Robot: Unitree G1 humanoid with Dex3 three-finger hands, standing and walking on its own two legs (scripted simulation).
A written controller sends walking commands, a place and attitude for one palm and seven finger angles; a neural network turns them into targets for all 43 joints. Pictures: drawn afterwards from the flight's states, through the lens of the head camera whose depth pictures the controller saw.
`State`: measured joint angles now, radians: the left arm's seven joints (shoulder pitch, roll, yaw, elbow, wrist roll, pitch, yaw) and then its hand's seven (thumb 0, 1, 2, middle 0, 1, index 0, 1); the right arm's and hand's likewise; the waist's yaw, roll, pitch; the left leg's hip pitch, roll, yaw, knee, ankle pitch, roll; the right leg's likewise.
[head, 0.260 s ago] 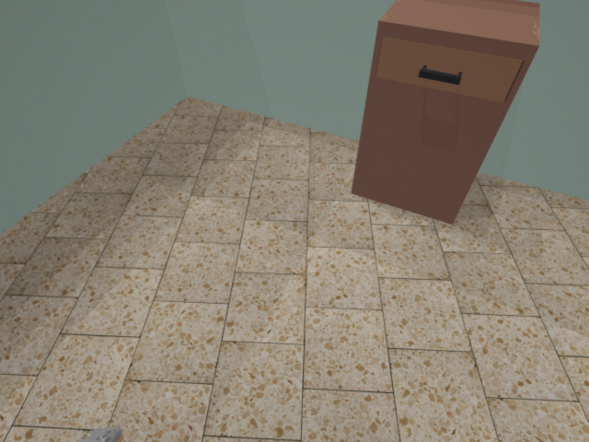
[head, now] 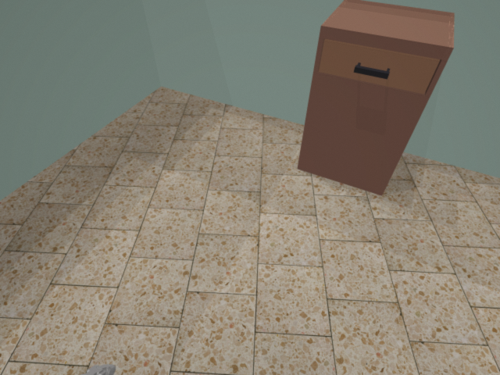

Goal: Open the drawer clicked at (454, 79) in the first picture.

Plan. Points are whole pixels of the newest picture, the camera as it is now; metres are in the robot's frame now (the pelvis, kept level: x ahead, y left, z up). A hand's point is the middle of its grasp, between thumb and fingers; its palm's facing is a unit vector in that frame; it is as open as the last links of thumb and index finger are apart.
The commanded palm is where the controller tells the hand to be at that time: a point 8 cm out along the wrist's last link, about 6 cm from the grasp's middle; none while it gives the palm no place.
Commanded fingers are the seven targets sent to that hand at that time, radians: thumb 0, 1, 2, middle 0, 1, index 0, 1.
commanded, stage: stand and wait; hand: left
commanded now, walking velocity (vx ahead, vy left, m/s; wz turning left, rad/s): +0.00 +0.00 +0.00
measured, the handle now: (372, 69) +1.28 -0.43 -0.08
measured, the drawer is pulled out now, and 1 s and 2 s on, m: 0.00 0.00 0.00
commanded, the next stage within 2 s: look at it before walking up in 0.56 s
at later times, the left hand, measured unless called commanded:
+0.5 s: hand out of the picture +0.05 +0.25 -0.15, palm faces -0.02 -0.94 -0.34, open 7.4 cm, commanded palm none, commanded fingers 0.00 0.90 0.90 -0.20 -0.30 -0.20 -0.30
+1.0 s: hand out of the picture +0.07 +0.25 -0.15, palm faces -0.02 -0.94 -0.34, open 7.4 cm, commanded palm none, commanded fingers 0.00 0.90 0.90 -0.20 -0.30 -0.20 -0.30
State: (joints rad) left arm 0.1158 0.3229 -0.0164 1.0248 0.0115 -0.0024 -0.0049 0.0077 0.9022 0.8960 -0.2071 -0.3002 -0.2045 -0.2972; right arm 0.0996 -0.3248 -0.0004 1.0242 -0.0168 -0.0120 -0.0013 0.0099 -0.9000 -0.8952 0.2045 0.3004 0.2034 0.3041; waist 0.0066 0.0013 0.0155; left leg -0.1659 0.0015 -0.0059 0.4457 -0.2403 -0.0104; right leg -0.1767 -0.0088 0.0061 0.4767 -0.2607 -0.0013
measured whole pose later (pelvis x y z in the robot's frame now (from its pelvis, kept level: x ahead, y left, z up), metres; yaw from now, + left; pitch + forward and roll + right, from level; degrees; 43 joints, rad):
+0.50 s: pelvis -0.01 +0.00 +0.00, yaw +0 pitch -3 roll +0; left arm 0.15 0.35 -0.01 1.10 0.01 0.00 -0.01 0.01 0.90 0.90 -0.21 -0.30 -0.20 -0.30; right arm 0.15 -0.35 0.00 1.11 -0.01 -0.01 0.00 0.01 -0.90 -0.90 0.20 0.30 0.20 0.30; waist 0.00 0.00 0.04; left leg -0.16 0.01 -0.01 0.40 -0.20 -0.02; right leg -0.17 0.00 0.00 0.42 -0.21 -0.01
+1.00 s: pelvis -0.01 +0.00 +0.00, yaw +0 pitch -2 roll +0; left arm 0.13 0.34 -0.01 1.09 0.01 -0.01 -0.01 0.01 0.90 0.90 -0.21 -0.30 -0.20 -0.30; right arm 0.12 -0.34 0.00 1.11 -0.01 -0.01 0.00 0.01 -0.90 -0.90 0.20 0.30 0.20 0.30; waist 0.01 0.00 0.04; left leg -0.15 0.01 -0.01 0.38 -0.19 -0.01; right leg -0.15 0.00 0.00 0.40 -0.21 0.00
